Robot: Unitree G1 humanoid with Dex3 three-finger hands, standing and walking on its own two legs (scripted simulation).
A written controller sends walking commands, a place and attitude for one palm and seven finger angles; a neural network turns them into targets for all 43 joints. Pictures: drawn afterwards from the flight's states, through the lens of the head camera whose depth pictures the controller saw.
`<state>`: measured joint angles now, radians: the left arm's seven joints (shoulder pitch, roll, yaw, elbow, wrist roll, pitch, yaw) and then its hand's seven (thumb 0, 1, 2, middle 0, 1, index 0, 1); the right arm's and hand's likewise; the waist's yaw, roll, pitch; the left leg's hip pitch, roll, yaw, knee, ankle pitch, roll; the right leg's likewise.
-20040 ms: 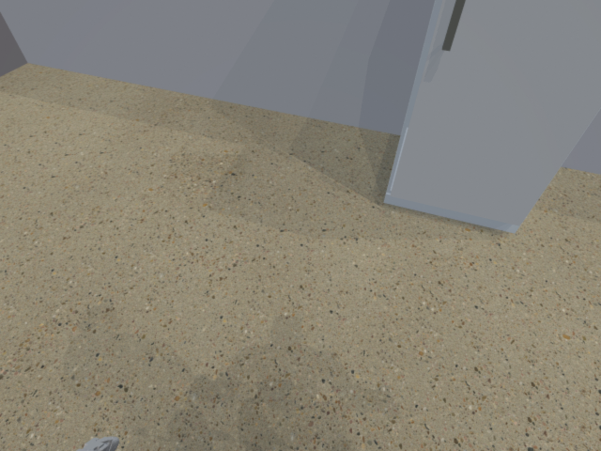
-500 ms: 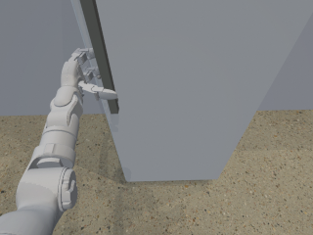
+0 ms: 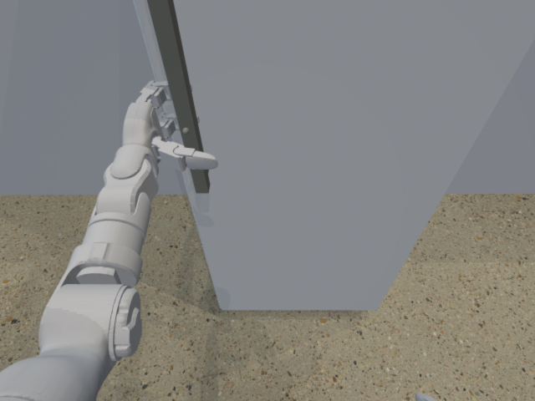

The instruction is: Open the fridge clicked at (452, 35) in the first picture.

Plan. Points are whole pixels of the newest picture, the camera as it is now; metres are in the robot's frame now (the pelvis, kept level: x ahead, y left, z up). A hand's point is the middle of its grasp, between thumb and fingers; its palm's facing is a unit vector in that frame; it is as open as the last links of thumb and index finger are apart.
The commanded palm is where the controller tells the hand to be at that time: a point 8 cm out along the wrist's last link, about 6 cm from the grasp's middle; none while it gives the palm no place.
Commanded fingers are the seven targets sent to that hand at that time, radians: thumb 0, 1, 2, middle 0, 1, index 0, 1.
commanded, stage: slide the fingers in behind the handle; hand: left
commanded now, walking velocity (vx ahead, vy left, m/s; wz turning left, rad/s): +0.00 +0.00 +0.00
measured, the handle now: (182, 76) +0.52 +0.14 +0.24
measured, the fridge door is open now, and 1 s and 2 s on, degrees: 0 0 2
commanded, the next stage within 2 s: grip the handle and tug to test in 0.20 s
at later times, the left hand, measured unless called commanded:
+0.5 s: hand (183, 130) +0.46 +0.14 +0.19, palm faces +0.03 -1.00 +0.01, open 13.1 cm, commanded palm +0.43 +0.18 +0.18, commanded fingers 0.00 0.01 0.52 -0.35 -1.27 -0.35 -1.27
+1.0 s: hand (184, 129) +0.46 +0.13 +0.19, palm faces +0.02 -1.00 +0.02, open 7.5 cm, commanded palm +0.43 +0.18 +0.18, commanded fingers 0.00 0.90 0.90 -0.45 -1.40 -0.45 -1.40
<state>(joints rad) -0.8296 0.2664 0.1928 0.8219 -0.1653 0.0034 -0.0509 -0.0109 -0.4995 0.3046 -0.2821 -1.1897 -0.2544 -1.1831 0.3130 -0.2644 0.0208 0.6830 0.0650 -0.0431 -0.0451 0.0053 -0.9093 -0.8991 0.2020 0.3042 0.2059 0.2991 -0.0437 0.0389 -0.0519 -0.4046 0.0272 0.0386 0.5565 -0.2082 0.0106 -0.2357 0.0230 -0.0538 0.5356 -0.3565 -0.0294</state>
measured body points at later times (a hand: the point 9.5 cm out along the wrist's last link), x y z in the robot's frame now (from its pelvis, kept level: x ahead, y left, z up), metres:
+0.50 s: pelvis +0.00 +0.00 +0.00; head +0.01 -0.01 +0.45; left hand +0.45 +0.19 +0.19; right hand +0.08 -0.26 -0.12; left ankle +0.05 +0.12 -0.73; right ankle -0.05 -0.10 -0.73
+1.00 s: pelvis +0.01 +0.00 +0.00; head +0.02 -0.01 +0.45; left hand +0.45 +0.19 +0.19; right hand +0.10 -0.25 -0.12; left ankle +0.05 +0.12 -0.73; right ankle -0.05 -0.10 -0.73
